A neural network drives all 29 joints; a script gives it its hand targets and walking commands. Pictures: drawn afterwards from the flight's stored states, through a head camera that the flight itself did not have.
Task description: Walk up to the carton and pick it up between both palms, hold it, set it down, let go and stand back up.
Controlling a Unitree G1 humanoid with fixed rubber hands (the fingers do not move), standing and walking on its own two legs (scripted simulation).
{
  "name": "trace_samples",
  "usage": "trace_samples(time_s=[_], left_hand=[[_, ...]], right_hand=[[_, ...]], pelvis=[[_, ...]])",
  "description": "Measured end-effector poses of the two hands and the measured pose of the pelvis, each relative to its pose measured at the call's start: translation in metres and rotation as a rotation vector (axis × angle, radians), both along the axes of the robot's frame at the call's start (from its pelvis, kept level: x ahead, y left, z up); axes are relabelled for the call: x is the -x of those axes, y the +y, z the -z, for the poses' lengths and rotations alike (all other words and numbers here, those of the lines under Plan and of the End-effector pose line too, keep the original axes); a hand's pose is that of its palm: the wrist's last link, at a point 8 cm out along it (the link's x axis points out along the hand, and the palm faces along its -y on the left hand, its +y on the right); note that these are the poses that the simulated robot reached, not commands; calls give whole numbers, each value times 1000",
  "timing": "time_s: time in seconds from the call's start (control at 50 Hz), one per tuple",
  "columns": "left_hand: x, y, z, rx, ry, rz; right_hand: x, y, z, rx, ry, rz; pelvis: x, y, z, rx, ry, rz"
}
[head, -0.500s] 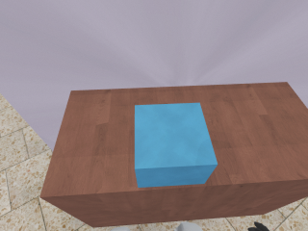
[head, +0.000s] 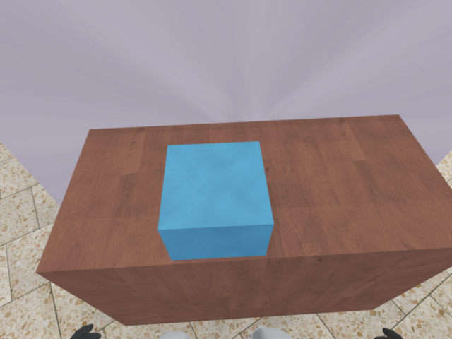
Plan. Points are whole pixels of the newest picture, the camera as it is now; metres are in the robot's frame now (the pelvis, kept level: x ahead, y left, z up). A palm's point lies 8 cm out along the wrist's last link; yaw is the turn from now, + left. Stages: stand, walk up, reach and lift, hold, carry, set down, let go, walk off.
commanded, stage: walk up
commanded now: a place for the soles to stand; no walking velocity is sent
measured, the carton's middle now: (216, 199) +0.40 +0.02 -0.04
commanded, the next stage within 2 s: reach and lift in 1.48 s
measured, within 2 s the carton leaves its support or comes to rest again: neither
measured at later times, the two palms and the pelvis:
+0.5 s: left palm out of the picture +0.03 +0.30 -0.12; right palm out of the picture +0.03 -0.30 -0.11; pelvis -0.04 +0.00 +0.00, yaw +2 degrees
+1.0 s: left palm out of the picture +0.04 +0.31 -0.12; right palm out of the picture +0.05 -0.29 -0.11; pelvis -0.03 +0.01 +0.00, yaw +2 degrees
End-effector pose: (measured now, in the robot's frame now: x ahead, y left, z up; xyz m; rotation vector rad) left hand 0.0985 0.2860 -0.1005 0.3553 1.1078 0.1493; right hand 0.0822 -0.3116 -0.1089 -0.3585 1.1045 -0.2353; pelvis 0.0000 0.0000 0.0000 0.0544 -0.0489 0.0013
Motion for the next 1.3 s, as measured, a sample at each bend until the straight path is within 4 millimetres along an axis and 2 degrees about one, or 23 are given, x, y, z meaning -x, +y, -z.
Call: trace_samples(time_s=[0.12, 0.26, 0.42, 0.52, 0.94, 1.1, 1.3], left_hand=[[27, 1, 17, 22, 18, -27], [54, 1, 18, 19, 66, -47], [64, 13, 18, 29, 61, -43], [69, 17, 17, 14, 83, -46], [57, 24, 18, 32, 70, -44], [54, 26, 17, 25, 80, -47], [50, 27, 17, 28, 71, -44]], right_hand=[[13, 2, 3, 15, -1, -25], [24, 1, 0, 0, -9, -21], [48, 9, -2, 6, 33, -23], [48, 7, 0, 2, 34, -23], [38, 19, -4, 4, 44, -32], [27, 21, -3, 0, 34, -39], [25, 23, -4, 1, 28, -41]], pelvis=[[17, 1, 8, 18, -7, -22], [29, -5, 5, 13, -21, -22], [41, 5, 4, 32, -20, -30], [41, 2, 4, 28, -20, -31], [33, 14, 2, 45, -5, -35], [28, 14, 2, 45, 2, -37], [28, 15, 2, 47, 2, -37]])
